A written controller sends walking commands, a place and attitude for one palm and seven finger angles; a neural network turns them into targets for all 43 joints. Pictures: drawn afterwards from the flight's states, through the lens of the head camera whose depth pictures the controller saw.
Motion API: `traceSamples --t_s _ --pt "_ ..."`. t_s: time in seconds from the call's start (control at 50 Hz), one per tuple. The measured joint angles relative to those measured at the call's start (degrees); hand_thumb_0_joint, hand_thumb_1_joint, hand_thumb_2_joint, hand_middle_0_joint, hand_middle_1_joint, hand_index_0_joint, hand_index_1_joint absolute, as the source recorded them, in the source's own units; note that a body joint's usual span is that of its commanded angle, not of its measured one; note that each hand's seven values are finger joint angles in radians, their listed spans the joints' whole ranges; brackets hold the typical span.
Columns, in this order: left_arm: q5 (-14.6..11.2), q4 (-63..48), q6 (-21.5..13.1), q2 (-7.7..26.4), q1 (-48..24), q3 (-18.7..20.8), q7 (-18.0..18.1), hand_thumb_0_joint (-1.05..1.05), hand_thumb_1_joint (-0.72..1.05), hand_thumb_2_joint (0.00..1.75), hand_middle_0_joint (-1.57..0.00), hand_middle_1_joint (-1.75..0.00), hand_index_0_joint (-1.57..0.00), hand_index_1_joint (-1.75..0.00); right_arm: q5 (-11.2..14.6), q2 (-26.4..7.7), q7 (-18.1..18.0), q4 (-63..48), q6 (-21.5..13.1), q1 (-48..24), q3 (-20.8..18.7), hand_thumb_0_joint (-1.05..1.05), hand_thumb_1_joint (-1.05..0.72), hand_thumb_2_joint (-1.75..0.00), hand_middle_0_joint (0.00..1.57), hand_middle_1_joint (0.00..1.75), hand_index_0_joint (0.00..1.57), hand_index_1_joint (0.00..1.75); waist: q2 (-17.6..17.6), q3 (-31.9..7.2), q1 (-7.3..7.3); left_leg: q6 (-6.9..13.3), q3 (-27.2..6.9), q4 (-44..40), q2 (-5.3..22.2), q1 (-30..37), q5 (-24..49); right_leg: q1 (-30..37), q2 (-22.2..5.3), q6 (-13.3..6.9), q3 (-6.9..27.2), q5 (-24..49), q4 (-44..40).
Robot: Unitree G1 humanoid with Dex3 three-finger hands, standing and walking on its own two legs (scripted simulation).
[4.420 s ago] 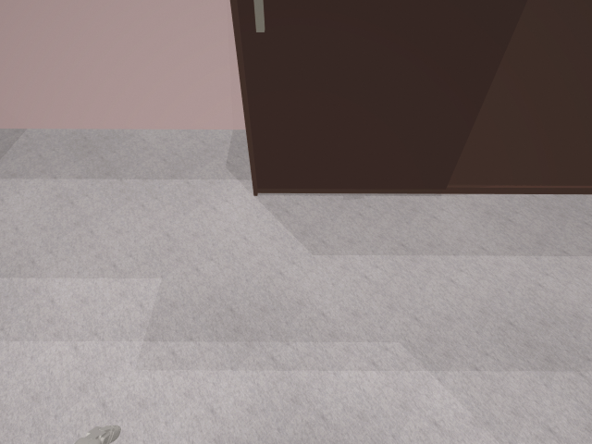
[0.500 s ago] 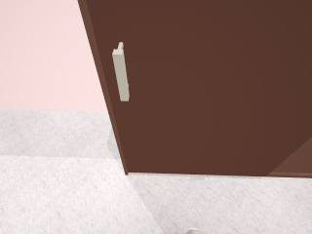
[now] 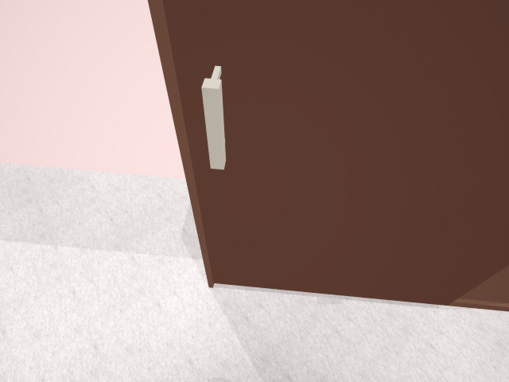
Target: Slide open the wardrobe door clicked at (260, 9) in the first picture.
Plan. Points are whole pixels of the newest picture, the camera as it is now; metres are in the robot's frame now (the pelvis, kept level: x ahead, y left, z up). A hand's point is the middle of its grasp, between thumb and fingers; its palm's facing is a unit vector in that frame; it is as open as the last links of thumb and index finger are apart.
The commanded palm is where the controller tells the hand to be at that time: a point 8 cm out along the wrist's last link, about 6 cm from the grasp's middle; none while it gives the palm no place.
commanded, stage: come to a stop and stand still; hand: left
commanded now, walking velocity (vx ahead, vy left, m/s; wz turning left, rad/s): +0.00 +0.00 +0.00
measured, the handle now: (217, 120) +0.51 +0.11 +0.12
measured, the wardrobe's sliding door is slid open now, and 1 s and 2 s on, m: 0.00 0.00 0.00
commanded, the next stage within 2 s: look again from close up in 1.24 s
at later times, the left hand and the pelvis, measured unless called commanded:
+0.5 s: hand out of the picture -0.07 +0.18 -0.16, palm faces +0.02 -0.98 -0.19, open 7.4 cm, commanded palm none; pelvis -0.04 +0.02 +0.01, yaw -1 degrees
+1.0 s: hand out of the picture -0.02 +0.20 -0.17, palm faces +0.01 -0.97 -0.22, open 7.4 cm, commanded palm none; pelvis -0.04 +0.02 +0.00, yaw +0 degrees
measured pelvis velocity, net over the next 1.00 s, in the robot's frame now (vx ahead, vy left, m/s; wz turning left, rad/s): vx -0.04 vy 0.02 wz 0.00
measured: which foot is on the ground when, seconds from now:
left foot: down 0.00-1.00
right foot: down 0.00-0.00, up 0.02-0.32, down 0.34-1.00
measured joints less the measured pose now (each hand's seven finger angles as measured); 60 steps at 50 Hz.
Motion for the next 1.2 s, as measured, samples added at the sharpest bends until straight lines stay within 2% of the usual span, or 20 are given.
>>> traceSamples --t_s 0.02,0.06,0.12,0.16,0.2,0.26,0.34,0.36,0.44,0.62,0.68,0.74,0.78,0.98,1.08,1.2 --pt "-0.19 0.19 0.47 0.63 0.29 0.17 -0.06 0.0 0.91 0.9 -0.2 -0.3 -0.2 -0.3 -0.2 0.25 0.01 -0.21 -0.28 -0.08 0.09 0.01 -0.92 -0.9 0.2 0.3 0.2 0.29 -0.99 0.09 0.16 1.66 0.37 -0.09 -0.57 0.1 0.91 -0.45 -0.37 0.38 0.7 -1.41 1.41" --pt "-0.31 0.61 1.51 1.58 1.09 0.34 -0.03 0.0 0.91 0.9 -0.2 -0.3 -0.2 -0.3 -0.61 0.85 -0.02 -0.63 -0.33 0.13 0.66 0.01 -0.92 -0.9 0.19 0.3 0.2 0.29 -2.11 -0.23 0.46 3.68 0.83 -0.56 -1.13 0.26 1.16 -1.97 0.66 0.7 3.77 -9.2 6.81" --pt "-0.09 1.31 1.83 2.27 2.56 0.42 -0.37 0.0 0.91 0.9 -0.2 -0.3 -0.2 -0.3 -0.77 1.67 -0.39 -0.53 -0.17 0.32 1.65 0.01 -0.92 -0.9 0.2 0.3 0.2 0.3 -2.38 -0.95 0.84 4.57 1.02 -4.54 -1.57 1.2 3.35 -3.91 2.55 0.58 7.11 -11.75 16.27" --pt "-0.11 1.83 1.54 2.36 3.9 0.16 -0.51 0.0 0.91 0.9 -0.2 -0.3 -0.2 -0.3 -0.59 2.15 -0.44 -0.12 -0.18 0.29 2.12 0.01 -0.92 -0.9 0.2 0.3 0.2 0.3 -2.25 -1.47 1.09 4.87 1.28 -7.23 -1.93 1.72 5.11 -3.42 2.84 0.87 7.71 -11.58 18.24" --pt "-0.14 2.53 1.41 2.18 5.27 -0.25 -0.54 0.0 0.91 0.9 -0.2 -0.3 -0.19 -0.3 -0.39 2.62 -0.41 0.35 -0.32 0.28 2.37 0.01 -0.91 -0.9 0.2 0.3 0.2 0.3 -1.94 -1.97 1.15 5.2 1.58 -9.37 -2.34 2.08 6.52 -1.52 2.6 1.19 7.61 -11.87 16.39" --pt "-0.26 3.76 1.35 1.41 7.04 -1.07 -0.45 0.0 0.91 0.9 -0.2 -0.3 -0.19 -0.3 -0.13 3.03 -0.45 1.07 -0.66 0.23 2.18 0.0 -0.92 -0.9 0.2 0.3 0.2 0.3 -1.16 -2.55 0.88 5.49 2.1 -11.25 -2.86 2.11 7.94 2.72 2.15 1.37 7.2 -12.57 8.99" --pt "-0.33 5.29 0.19 0.29 8.93 -2.03 -0.15 0.0 0.91 0.9 -0.2 -0.3 -0.19 -0.3 0.32 3.08 -0.05 2.53 -0.89 0.65 1.99 0.0 -0.92 -0.9 0.2 0.3 0.2 0.3 -1.05 -3.19 0.74 5.19 3.29 -10.75 -3.86 0.87 8.39 9.24 1.53 0.69 7.65 -5.26 -6.17" --pt "-0.37 6.01 -0.04 -0.49 8.96 -2.29 -0.03 0.0 0.91 0.9 -0.2 -0.3 -0.19 -0.3 0.59 2.67 -0.18 3.0 -0.91 0.64 1.59 0.0 -0.93 -0.9 0.2 0.3 0.2 0.3 -0.03 -2.87 0.55 4.99 3.15 -10.6 -3.48 0.97 8.43 9.62 1.91 0.66 7.53 -4.43 -6.84" --pt "-0.56 7.35 -0.92 -2.54 10.3 -3.25 -0.18 0.0 0.91 0.9 -0.2 -0.3 -0.19 -0.3 0.49 1.11 0.02 4.81 -0.83 2.25 1.53 0.0 -0.94 -0.9 0.2 0.3 0.2 0.3 2.06 -3.27 -0.45 4.34 2.5 -12.1 -2.66 2.1 9.6 10.78 2.88 0.84 6.96 -3.49 -8.26" --pt "-0.84 7.57 -1.16 -3.62 9.66 -3.63 0.0 0.0 0.91 0.9 -0.2 -0.3 -0.2 -0.3 0.18 2.28 -0.04 9.16 -0.44 8.16 2.64 0.0 -0.92 -0.9 0.2 0.3 0.2 0.3 0.66 -3.71 -1.4 3.78 1.96 -12.6 -1.73 2.72 10.44 11.43 3.92 -0.02 6.51 -2.91 -8.68" --pt "-0.27 5.73 -2.54 -3.91 9.58 -4.39 0.73 0.0 0.91 0.9 -0.2 -0.3 -0.2 -0.3 -0.19 2.36 0.79 7.48 -0.18 9.9 3.14 0.01 -0.92 -0.9 0.2 0.3 0.2 0.3 1.5 -3.01 -2.11 3.03 0.61 -7.02 -0.54 -1.02 7.39 9.93 5.08 -0.4 5.6 -3.1 -7.4" --pt "-0.36 4.69 -2.8 -3.7 9.21 -4.56 0.61 0.01 0.91 0.9 -0.2 -0.3 -0.2 -0.3 -0.65 2.39 1.0 5.53 -0.76 11.67 3.25 0.01 -0.92 -0.9 0.2 0.3 0.2 0.3 2.27 -2.46 -3.23 3.7 -0.44 -2.91 -0.25 -3.41 7.01 8.24 5.44 -0.57 4.88 -4.91 -3.89" --pt "-0.51 4.25 -2.48 -3.2 8.9 -4.31 0.48 0.01 0.91 0.9 -0.2 -0.3 -0.2 -0.3 -0.75 2.69 0.9 4.88 -0.8 12.55 3.39 0.01 -0.92 -0.9 0.2 0.3 0.2 0.3 2.27 -2.73 -3.47 4.17 -0.43 -1.42 -0.62 -4.12 5.71 7.4 5.02 -0.66 4.86 -6.14 -2.01" --pt "-0.46 1.47 -2.16 -1.1 8.44 -3.33 0.37 0.0 0.91 0.9 -0.2 -0.3 -0.2 -0.3 -0.63 4.26 0.82 3.79 -0.97 10.31 3.75 0.01 -0.91 -0.9 0.2 0.3 0.2 0.3 1.62 -4.21 -1.97 4.95 0.84 -3.06 -2.14 -4.11 5.79 5.96 3.36 0.04 5.96 -6.93 -1.03" --pt "-0.4 1.53 -2.66 -0.68 8.96 -3.41 0.19 0.0 0.91 0.9 -0.2 -0.3 -0.2 -0.3 -0.49 2.34 0.55 4.22 -1.51 7.95 3.43 0.03 -0.93 -0.9 0.2 0.3 0.2 0.3 1.24 -3.96 -0.98 4.98 1.07 -4.73 -2.41 -2.91 6.24 7.08 3.15 0.55 6.16 -6.36 -2.72" --pt "-0.32 2.55 -2.51 0.33 9.01 -3.56 -0.24 0.0 0.91 0.9 -0.2 -0.3 -0.2 -0.3 -0.18 0.03 0.54 3.49 -2.42 4.58 3.11 0.02 -0.92 -0.9 0.2 0.3 0.2 0.3 0.18 -3.13 -0.62 4.77 1.27 -5.65 -2.16 -1.67 6.19 8.41 3.44 0.5 6.4 -6.01 -4.15"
